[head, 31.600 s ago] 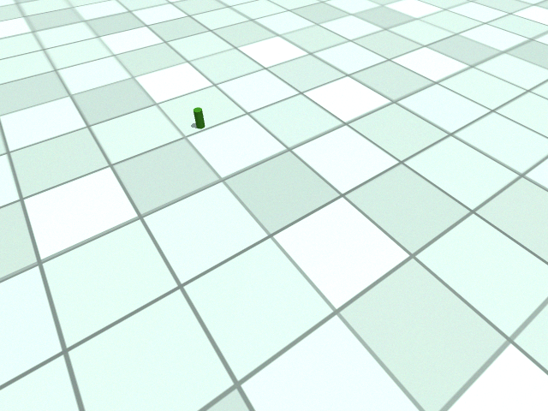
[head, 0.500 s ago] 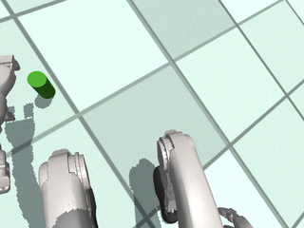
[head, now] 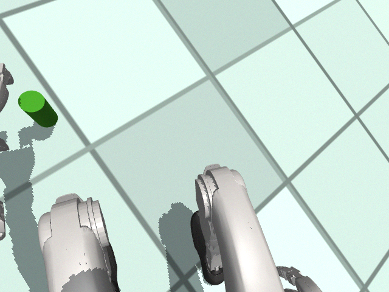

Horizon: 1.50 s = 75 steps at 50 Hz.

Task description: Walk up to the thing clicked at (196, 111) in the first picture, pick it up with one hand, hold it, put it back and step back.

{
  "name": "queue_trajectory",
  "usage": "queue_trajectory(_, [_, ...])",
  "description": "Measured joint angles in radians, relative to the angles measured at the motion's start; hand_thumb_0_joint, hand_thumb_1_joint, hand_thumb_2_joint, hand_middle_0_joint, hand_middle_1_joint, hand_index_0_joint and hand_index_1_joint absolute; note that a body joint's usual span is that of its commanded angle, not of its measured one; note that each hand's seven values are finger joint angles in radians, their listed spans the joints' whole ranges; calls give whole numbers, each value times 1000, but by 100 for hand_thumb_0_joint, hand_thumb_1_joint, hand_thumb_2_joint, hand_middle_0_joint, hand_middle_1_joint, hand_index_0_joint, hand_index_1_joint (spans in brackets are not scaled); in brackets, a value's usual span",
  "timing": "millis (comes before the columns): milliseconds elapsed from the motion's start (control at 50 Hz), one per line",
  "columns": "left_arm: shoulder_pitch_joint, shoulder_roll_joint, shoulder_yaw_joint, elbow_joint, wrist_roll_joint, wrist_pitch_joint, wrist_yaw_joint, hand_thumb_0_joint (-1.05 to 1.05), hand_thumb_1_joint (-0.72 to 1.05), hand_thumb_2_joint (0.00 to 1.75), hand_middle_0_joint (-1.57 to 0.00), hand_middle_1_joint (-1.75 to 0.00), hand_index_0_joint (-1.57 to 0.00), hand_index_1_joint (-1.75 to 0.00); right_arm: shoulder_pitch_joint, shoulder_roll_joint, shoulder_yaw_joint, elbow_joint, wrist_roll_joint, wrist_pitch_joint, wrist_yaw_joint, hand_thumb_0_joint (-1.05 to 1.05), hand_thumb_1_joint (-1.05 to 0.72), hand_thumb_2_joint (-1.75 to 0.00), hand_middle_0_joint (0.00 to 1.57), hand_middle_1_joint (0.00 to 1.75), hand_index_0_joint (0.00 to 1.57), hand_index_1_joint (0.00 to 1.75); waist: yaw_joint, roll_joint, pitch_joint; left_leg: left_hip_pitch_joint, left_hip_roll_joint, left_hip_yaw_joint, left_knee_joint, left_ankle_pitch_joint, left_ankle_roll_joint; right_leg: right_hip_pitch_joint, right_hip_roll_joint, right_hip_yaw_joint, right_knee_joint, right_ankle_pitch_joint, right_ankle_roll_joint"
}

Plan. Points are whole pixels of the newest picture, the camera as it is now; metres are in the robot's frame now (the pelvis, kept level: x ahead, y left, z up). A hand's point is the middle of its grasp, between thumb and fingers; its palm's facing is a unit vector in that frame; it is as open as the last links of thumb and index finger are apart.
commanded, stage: rise first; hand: left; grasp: from above
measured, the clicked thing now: (40, 110) +0.54 +0.26 -0.28
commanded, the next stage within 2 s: approach in 1.10 s
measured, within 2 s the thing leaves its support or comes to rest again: neither
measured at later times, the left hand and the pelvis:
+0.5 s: hand out of the picture +0.49 +0.30 -0.17, palm faces -0.44 -0.06 -0.90, open 14.2 cm; pelvis +0.00 +0.00 -0.01, yaw -1 degrees
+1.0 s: hand out of the picture +0.50 +0.30 -0.15, palm faces -0.44 -0.06 -0.90, open 14.2 cm; pelvis +0.00 +0.00 +0.00, yaw -1 degrees
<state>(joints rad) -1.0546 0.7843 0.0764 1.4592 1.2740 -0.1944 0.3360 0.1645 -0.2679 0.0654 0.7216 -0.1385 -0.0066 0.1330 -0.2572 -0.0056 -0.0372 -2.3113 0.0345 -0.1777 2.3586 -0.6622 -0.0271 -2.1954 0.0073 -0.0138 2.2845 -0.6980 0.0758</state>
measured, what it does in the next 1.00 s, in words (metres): stands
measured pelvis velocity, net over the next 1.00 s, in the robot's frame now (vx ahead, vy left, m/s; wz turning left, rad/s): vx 0.00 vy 0.00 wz -0.01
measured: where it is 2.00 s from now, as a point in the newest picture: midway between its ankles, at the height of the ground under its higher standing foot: (161, 274)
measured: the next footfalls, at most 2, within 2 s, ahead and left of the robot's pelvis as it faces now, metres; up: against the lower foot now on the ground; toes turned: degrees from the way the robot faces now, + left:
none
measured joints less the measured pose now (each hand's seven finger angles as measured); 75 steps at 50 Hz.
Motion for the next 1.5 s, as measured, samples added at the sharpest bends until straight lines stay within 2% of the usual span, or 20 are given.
queue_trajectory(300, [-32,24,-5,36,5,13,1,0,-54,101,-8,-104,-9,-103,6,-1,26,-13,-6,-3,0,0,-92,-90,20,30,20,30,-24,-2,14,-22,-6,-2,18,8,8,-13,-1,-1,12,4,-6])
queue_trajectory(540, [-41,48,8,31,7,15,-6,0,-55,101,-8,-104,-8,-103,14,-4,41,-24,-10,-1,4,0,-92,-90,20,30,20,30,-37,-3,26,-37,-7,-10,33,5,7,-24,2,-5,22,3,-4])
queue_trajectory(740, [-28,44,2,-7,-8,21,-27,0,-55,101,-8,-104,-8,-103,16,-3,39,-33,-5,6,7,0,-91,-90,20,30,20,30,-29,1,25,-34,-8,-10,30,2,3,-23,0,-5,21,0,-1])
queue_trajectory(1200, [-26,35,-14,-29,-18,26,-58,0,-56,102,-9,-104,-8,-104,13,-9,38,-43,6,17,2,0,-92,-90,20,30,20,30,-24,1,13,-11,-6,-7,3,11,4,-3,-1,-7,-6,12,1])
queue_trajectory(1280, [-36,33,-30,-14,-20,28,-61,0,-56,102,-9,-104,-8,-104,16,-10,39,-44,6,17,2,0,-92,-90,20,30,20,30,-28,2,11,-14,-8,-5,0,16,4,-5,-4,-7,-7,13,-7])
queue_trajectory(1380, [-74,17,-70,7,-24,31,-54,0,-54,101,-9,-106,-9,-106,17,-9,47,-37,1,8,0,0,-92,-90,20,30,20,30,-34,-5,15,-19,-8,-2,1,21,6,-11,-2,-4,-4,18,-4])
queue_trajectory(1500, [-169,3,-99,81,-2,50,-14,0,-51,100,-9,-109,-10,-107,17,-8,67,-40,-11,-5,-8,0,-91,-89,20,30,20,30,-75,-13,18,-41,-7,-8,15,27,6,-33,3,-7,5,27,-10])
